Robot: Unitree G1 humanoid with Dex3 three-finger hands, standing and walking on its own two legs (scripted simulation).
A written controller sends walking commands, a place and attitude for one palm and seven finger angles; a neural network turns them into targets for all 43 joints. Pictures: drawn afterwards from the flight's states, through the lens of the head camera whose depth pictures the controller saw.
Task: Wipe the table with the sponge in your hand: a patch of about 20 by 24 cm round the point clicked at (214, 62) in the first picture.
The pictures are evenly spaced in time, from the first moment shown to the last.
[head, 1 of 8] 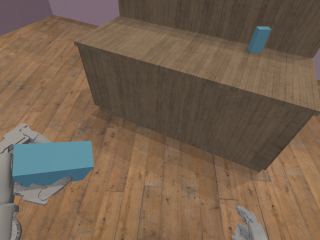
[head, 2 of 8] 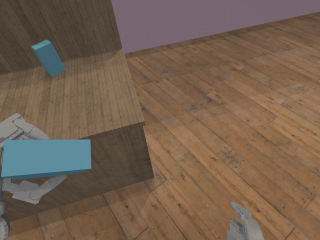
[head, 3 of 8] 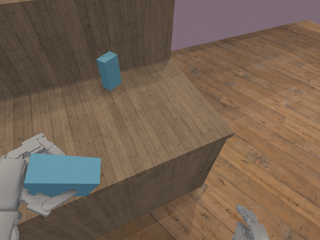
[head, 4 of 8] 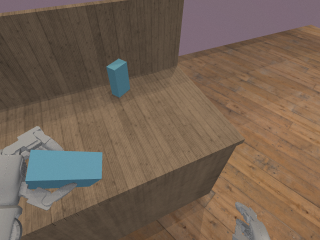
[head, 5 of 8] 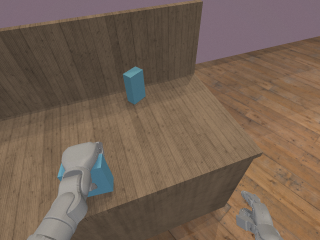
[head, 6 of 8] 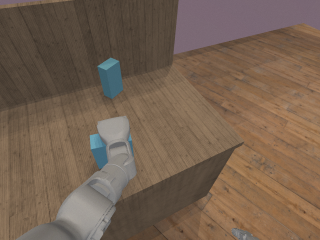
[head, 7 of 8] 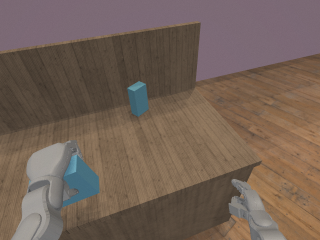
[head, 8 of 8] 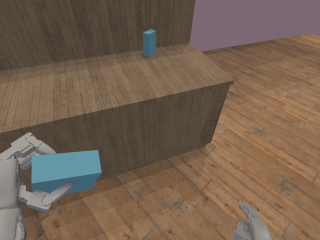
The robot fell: no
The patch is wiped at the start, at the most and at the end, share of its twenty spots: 0.00 1.00 1.00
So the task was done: yes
